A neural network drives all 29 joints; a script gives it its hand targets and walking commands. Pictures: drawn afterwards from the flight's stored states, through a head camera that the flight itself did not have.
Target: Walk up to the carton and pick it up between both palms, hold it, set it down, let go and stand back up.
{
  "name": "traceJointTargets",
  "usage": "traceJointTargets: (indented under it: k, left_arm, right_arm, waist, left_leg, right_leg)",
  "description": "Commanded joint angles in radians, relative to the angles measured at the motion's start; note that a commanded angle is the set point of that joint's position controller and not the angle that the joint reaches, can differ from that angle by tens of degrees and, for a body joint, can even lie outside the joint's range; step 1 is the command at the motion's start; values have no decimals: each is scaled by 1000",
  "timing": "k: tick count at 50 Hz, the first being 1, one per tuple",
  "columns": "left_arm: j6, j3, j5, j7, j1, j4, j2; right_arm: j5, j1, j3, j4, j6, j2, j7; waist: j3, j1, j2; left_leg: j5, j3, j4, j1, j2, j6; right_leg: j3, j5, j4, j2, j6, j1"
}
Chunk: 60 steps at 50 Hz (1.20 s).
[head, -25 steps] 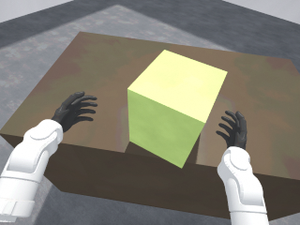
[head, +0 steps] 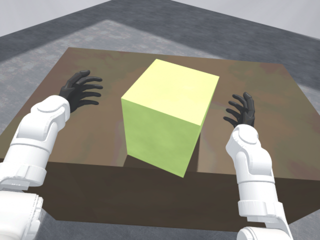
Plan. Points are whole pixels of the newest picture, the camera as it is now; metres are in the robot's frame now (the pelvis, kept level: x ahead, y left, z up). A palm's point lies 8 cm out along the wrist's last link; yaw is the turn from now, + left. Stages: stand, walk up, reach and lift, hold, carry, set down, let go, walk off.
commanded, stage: reach and lift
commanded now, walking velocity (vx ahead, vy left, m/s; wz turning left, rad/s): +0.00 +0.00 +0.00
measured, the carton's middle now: (169, 118) +0.45 -0.05 +0.04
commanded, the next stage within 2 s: none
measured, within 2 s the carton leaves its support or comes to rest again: neither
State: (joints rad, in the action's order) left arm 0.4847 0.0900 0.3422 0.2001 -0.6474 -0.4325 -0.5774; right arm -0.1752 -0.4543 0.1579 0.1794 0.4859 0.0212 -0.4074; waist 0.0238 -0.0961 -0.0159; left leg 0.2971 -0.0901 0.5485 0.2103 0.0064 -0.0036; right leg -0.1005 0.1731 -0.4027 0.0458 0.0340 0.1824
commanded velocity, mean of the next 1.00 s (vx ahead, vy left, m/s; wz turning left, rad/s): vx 0.00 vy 0.00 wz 0.00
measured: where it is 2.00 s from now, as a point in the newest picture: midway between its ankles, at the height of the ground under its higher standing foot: outside the picture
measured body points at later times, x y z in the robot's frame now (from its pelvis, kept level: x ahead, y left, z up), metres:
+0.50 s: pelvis +0.00 +0.00 +0.00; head -0.01 +0.03 +0.45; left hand +0.47 +0.18 +0.21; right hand +0.38 -0.21 +0.17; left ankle +0.00 +0.12 -0.74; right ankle +0.03 -0.15 -0.74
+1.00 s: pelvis +0.00 +0.00 +0.00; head -0.01 +0.03 +0.45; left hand +0.48 +0.17 +0.20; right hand +0.39 -0.21 +0.15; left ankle +0.00 +0.12 -0.74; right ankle +0.03 -0.15 -0.74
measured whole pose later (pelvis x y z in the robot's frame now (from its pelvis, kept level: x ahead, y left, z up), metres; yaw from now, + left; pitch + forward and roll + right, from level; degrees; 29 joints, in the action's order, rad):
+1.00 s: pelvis +0.00 +0.00 +0.00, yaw +0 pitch -2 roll -2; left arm 0.05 0.32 0.40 0.16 -1.14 -1.35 -0.48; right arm -0.17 -0.92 0.20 1.04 0.14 0.05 -0.34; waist -0.02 -0.17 -0.03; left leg 0.29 -0.09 0.54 0.22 0.01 0.00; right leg -0.10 0.17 -0.39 0.05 0.03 0.19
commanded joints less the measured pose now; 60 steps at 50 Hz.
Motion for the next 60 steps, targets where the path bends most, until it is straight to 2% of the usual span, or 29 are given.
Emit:
traceJointTargets:
  k: [1,2,6,8,9,11,15,17,18,19,20,22,23,29,31,33,36,37,38,40,42,46,48,49,50,52,54,57,60]
  left_arm:
    - [-70,-17,66,-20,-536,-57,-201]
    - [-68,-28,59,-23,-517,-85,-186]
    - [-116,5,75,-36,-599,-102,-186]
    - [-114,43,115,-29,-780,-190,-205]
    - [-132,43,86,-32,-638,-233,-157]
    - [-144,81,109,-40,-728,-228,-120]
    - [-160,86,100,-57,-825,-259,-139]
    - [-169,70,79,-50,-767,-332,-133]
    - [-174,68,89,-45,-853,-303,-139]
    - [-166,80,95,-43,-828,-455,-133]
    - [-185,90,92,-37,-832,-453,-138]
    - [-197,105,83,-48,-815,-491,-113]
    - [-217,138,96,-49,-950,-452,-100]
    - [-264,139,99,-61,-1018,-544,-119]
    - [-274,150,120,-57,-1002,-736,-101]
    - [-305,185,126,-56,-1029,-695,-80]
    - [-326,188,108,-50,-980,-789,-59]
    - [-343,194,114,-49,-995,-722,-45]
    - [-351,214,139,-42,-981,-869,-42]
    - [-387,223,130,-49,-988,-819,-33]
    - [-414,246,118,-58,-1007,-787,15]
    - [-477,224,120,-70,-913,-861,17]
    - [-493,217,104,-65,-842,-932,34]
    - [-499,226,93,-73,-902,-885,43]
    - [-500,204,89,-73,-853,-979,12]
    - [-514,210,88,-74,-831,-1002,45]
    - [-549,211,73,-80,-819,-947,56]
    - [-589,191,55,-91,-797,-935,67]
    - [-636,202,82,-101,-832,-947,71]
  right_arm:
    - [13,-475,97,-62,-28,211,19]
    - [1,-474,51,-63,-39,195,21]
    - [33,-509,111,-28,-69,223,20]
    - [44,-704,143,18,-48,258,30]
    - [38,-562,115,83,-60,211,35]
    - [56,-623,159,121,-89,256,35]
    - [48,-725,184,205,-118,307,54]
    - [10,-677,89,270,-119,242,63]
    - [13,-765,103,241,-135,266,57]
    - [13,-795,119,285,-136,262,58]
    - [15,-807,121,274,-136,251,51]
    - [10,-781,86,315,-152,251,57]
    - [-3,-843,119,379,-165,273,62]
    - [-5,-930,94,409,-209,256,67]
    - [-9,-982,70,477,-212,247,68]
    - [-11,-950,71,530,-217,232,69]
    - [-14,-940,69,610,-245,239,68]
    - [-18,-911,53,608,-256,215,69]
    - [-21,-936,50,673,-253,221,70]
    - [33,-939,91,655,-295,235,65]
    - [11,-940,91,701,-333,241,78]
    - [-15,-907,36,712,-408,202,82]
    - [-23,-878,14,726,-430,171,80]
    - [8,-871,41,773,-450,199,77]
    - [-9,-838,20,819,-451,176,77]
    - [-30,-830,-27,834,-467,173,82]
    - [-16,-769,0,891,-500,168,76]
    - [-9,-743,2,888,-556,166,77]
    - [-8,-788,-8,848,-584,115,86]
  waist:
    - [-343,-214,50]
    - [-388,-180,50]
    - [-457,-218,56]
    - [-433,-251,50]
    - [-365,-234,84]
    - [-424,-268,94]
    - [-489,-277,138]
    - [-411,-243,116]
    - [-463,-246,101]
    - [-420,-260,76]
    - [-431,-265,56]
    - [-453,-231,100]
    - [-480,-278,135]
    - [-555,-274,98]
    - [-445,-261,67]
    - [-476,-293,96]
    - [-454,-296,111]
    - [-494,-286,126]
    - [-414,-291,96]
    - [-477,-309,112]
    - [-469,-300,187]
    - [-496,-279,102]
    - [-454,-252,116]
    - [-478,-275,132]
    - [-440,-264,82]
    - [-407,-234,86]
    - [-437,-265,110]
    - [-475,-243,131]
    - [-516,-237,109]
  left_leg:
    - [-181,94,-218,92,13,1]
    - [-203,101,-216,81,7,-1]
    - [-231,91,-208,73,12,-8]
    - [-154,87,-219,123,17,-1]
    - [-142,93,-222,98,17,-7]
    - [-213,77,-203,57,20,-28]
    - [-357,60,-160,-41,30,-53]
    - [-377,74,-164,-50,22,-54]
    - [-383,74,-167,-30,17,-54]
    - [-294,81,-171,39,7,-41]
    - [-247,81,-191,76,4,-28]
    - [-312,81,-184,41,8,-41]
    - [-346,64,-160,2,8,-58]
    - [-332,71,-153,4,-7,-43]
    - [-233,82,-161,114,-12,-33]
    - [-251,58,-174,66,4,-35]
    - [-301,68,-147,41,3,-42]
    - [-345,56,-145,5,13,-49]
    - [-263,62,-148,64,10,-43]
    - [-321,60,-132,29,15,-47]
    - [-381,41,-115,-57,35,-85]
    - [-379,58,-77,21,14,-69]
    - [-335,73,-81,71,4,-58]
    - [-392,58,-90,22,20,-66]
    - [-306,61,-83,74,12,-52]
    - [-298,75,-79,100,6,-49]
    - [-307,71,-80,96,8,-52]
    - [-366,78,-51,76,5,-69]
    - [-248,79,-48,157,-7,-46]
  right_leg:
    - [62,-344,47,-59,-31,-278]
    - [66,-377,38,-54,-23,-317]
    - [54,-385,33,-70,-26,-293]
    - [49,-304,45,-72,-33,-242]
    - [46,-304,53,-63,-38,-235]
    - [39,-300,62,-76,-47,-200]
    - [18,-335,54,-85,-47,-121]
    - [29,-397,63,-78,-46,-152]
    - [29,-420,58,-77,-32,-184]
    - [40,-400,57,-70,-41,-186]
    - [39,-420,50,-65,-34,-225]
    - [37,-398,54,-65,-36,-208]
    - [20,-397,53,-76,-45,-145]
    - [15,-446,49,-75,-42,-165]
    - [22,-404,47,-68,-41,-153]
    - [14,-394,61,-65,-42,-131]
    - [12,-392,55,-71,-55,-86]
    - [10,-404,63,-73,-51,-81]
    - [14,-330,71,-72,-60,-40]
    - [2,-350,62,-73,-51,-20]
    - [-22,-288,64,-92,-64,59]
    - [-9,-355,42,-89,-58,28]
    - [2,-346,32,-79,-56,25]
    - [-6,-337,39,-85,-50,50]
    - [4,-304,41,-83,-53,53]
    - [11,-299,33,-78,-52,47]
    - [5,-332,28,-79,-58,48]
    - [5,-349,13,-85,-52,77]
    - [4,-291,-5,-78,-44,105]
